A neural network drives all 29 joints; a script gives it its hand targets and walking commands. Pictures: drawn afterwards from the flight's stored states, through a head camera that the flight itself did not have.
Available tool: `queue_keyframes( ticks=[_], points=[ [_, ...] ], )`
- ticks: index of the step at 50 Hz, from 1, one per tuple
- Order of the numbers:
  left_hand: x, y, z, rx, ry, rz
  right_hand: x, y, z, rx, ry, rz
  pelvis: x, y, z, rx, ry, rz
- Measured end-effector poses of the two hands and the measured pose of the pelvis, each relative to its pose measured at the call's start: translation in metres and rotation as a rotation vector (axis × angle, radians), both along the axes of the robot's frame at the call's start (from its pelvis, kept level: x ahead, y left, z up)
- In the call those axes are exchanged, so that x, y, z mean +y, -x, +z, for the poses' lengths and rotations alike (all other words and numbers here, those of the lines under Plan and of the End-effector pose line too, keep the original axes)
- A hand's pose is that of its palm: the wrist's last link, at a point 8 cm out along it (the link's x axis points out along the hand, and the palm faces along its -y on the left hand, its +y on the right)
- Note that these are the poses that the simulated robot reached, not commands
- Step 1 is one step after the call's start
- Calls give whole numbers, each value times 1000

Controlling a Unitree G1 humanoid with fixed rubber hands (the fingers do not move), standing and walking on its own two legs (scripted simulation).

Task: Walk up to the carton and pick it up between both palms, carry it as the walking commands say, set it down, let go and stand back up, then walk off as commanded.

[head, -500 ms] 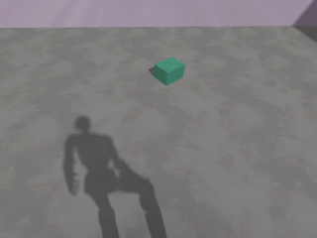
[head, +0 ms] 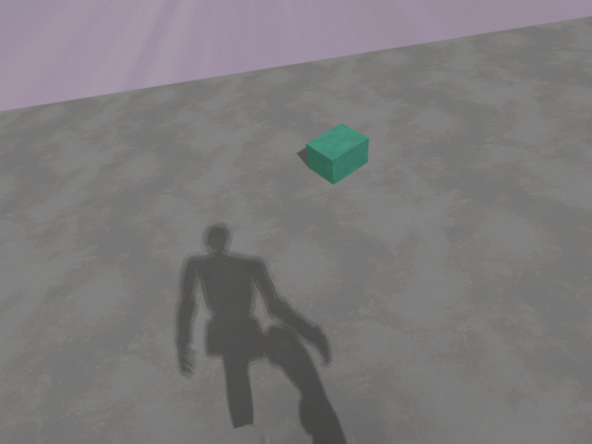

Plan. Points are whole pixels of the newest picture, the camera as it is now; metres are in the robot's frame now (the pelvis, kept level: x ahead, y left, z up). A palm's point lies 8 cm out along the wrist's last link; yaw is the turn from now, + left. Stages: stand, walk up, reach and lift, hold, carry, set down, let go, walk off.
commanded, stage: walk up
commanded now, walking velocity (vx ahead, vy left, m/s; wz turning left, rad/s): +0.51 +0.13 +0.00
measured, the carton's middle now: (337, 153) +1.62 -0.02 -0.71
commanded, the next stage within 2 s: none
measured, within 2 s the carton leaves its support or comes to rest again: neither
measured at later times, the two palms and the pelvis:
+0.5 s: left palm (145, 370) +0.27 +0.33 -0.15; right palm (435, 380) +0.26 -0.17 -0.13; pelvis +0.24 +0.08 -0.01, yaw +0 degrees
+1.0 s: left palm (217, 257) +0.50 +0.23 -0.12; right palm (454, 260) +0.51 -0.26 -0.16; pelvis +0.49 -0.01 +0.00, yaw -1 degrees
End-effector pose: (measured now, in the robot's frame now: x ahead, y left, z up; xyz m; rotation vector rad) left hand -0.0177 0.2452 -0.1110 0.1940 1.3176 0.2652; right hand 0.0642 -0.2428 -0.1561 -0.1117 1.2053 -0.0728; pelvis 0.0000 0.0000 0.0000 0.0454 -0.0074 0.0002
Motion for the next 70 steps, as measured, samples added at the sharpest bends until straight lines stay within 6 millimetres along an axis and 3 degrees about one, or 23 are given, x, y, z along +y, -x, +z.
queue_keyframes(
  ticks=[4,8,12,15,18,22,26,29,32,36,39,41,43,47,50,55,59,63,66,68,70],
  points=[
    [0,19,3,114,6,74,13,-70,7,-53,-13,48,6,-31,2,7,8,-2],
    [4,21,1,213,26,131,40,-135,10,-90,-27,102,18,-67,-1,22,22,4],
    [18,2,-9,287,55,157,75,-203,10,-137,-34,147,38,-111,-9,41,40,13],
    [39,-31,-27,307,71,160,96,-249,3,-184,-10,150,59,-150,-25,51,58,9],
    [62,-94,-41,247,73,127,101,-257,2,-161,33,128,72,-179,-26,39,49,3],
    [82,-206,-42,84,76,4,84,-226,16,-49,92,7,78,-218,-13,19,60,-10],
    [83,-317,-36,-63,93,-101,69,-191,26,79,134,-97,76,-253,-5,6,68,-3],
    [71,-387,-30,-150,115,-154,62,-168,33,192,153,-145,69,-277,-2,6,75,5],
    [51,-443,-26,-201,142,-201,57,-158,37,280,148,-187,58,-305,-2,8,76,3],
    [18,-507,-25,-226,157,-256,47,-171,30,339,109,-227,38,-348,-7,17,55,-12],
    [-7,-555,-29,-244,136,-289,33,-196,13,371,71,-242,18,-385,-19,39,32,-15],
    [-20,-578,-32,-260,108,-288,20,-222,0,384,55,-216,5,-405,-26,50,42,-14],
    [-26,-581,-30,-248,82,-275,8,-265,-4,343,49,-176,-4,-422,-24,53,26,-19],
    [-19,-548,-16,-138,34,-160,-13,-372,-5,180,47,-105,-12,-461,-10,34,6,-14],
    [-11,-518,-6,-39,3,-68,-18,-450,-2,67,33,-54,-12,-488,-3,15,3,-20],
    [-4,-490,2,98,-10,41,-3,-556,5,-44,-4,24,-7,-530,0,4,5,-22],
    [-4,-491,0,192,16,90,23,-629,11,-105,-31,73,4,-569,-2,10,17,-23],
    [4,-513,-12,264,54,113,54,-699,11,-145,-37,115,21,-614,-11,29,33,-20],
    [22,-547,-31,292,77,122,71,-747,4,-183,-9,121,40,-657,-27,45,53,-24],
    [37,-581,-47,289,88,109,75,-762,-1,-187,32,102,50,-679,-35,39,41,-22],
    [49,-633,-53,222,89,69,73,-755,0,-142,63,75,56,-697,-32,27,47,-30]
  ],
)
